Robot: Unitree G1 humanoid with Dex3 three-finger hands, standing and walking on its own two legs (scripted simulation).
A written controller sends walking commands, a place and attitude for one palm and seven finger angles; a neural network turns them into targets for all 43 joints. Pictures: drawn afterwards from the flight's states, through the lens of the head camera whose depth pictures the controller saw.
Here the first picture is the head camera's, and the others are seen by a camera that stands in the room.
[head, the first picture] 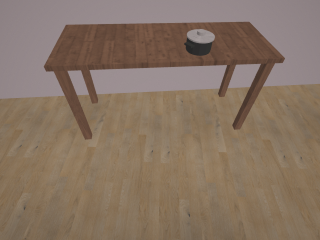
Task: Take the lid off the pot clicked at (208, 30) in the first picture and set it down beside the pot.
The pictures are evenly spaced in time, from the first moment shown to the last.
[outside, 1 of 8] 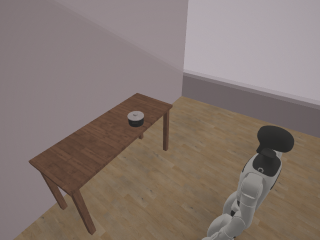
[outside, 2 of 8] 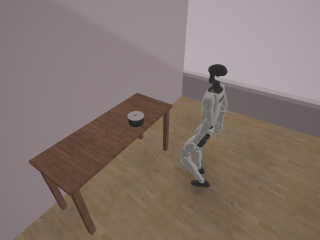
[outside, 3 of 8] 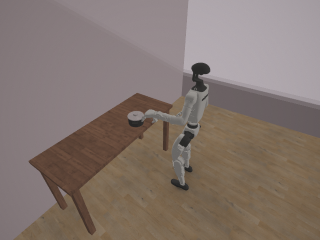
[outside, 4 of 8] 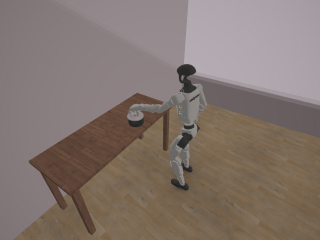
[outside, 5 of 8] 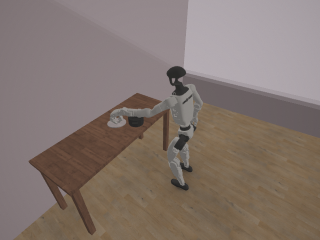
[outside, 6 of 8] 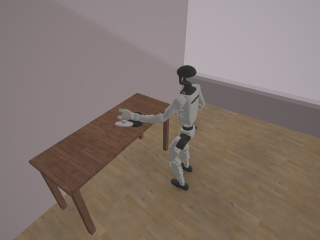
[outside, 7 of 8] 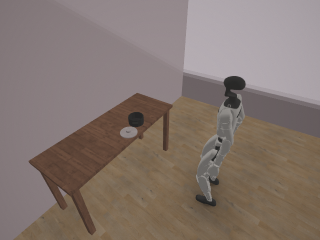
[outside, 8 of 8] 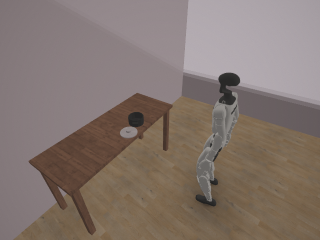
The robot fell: no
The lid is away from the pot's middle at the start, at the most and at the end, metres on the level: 0.00 0.25 0.17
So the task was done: no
